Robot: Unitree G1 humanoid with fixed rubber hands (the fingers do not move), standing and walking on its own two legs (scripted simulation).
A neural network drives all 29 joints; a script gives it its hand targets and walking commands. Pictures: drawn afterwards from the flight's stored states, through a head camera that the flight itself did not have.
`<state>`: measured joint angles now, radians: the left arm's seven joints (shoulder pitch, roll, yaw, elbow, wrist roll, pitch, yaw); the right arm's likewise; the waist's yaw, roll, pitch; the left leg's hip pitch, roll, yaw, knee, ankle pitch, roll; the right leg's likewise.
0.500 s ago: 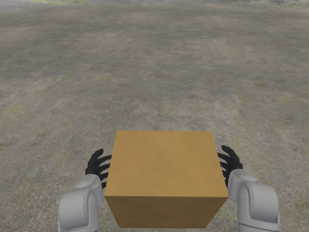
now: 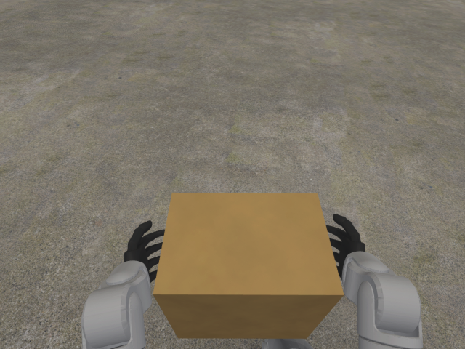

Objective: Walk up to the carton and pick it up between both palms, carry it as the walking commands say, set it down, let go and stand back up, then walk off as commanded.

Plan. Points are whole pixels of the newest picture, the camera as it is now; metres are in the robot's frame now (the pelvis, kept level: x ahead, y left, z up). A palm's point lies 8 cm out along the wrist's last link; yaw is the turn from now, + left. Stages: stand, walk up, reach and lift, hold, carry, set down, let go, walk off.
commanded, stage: carry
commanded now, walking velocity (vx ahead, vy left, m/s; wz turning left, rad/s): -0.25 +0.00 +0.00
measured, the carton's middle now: (243, 270) +0.25 -0.01 +0.01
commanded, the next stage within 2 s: none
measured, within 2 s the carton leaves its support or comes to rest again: neither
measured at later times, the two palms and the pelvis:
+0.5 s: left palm out of the picture +0.12 +0.12 +0.07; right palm out of the picture +0.10 -0.20 +0.08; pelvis -0.13 -0.03 +0.00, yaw -1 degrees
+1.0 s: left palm out of the picture -0.09 +0.09 +0.09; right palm out of the picture -0.12 -0.24 +0.09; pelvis -0.33 -0.06 +0.01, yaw -3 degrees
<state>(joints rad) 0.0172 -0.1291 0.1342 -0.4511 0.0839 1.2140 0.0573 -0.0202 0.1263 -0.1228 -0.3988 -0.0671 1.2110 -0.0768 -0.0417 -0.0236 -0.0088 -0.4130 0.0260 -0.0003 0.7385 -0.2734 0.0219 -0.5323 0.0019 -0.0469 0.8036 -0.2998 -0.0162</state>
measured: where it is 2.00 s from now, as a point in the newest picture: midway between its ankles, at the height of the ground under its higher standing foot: outside the picture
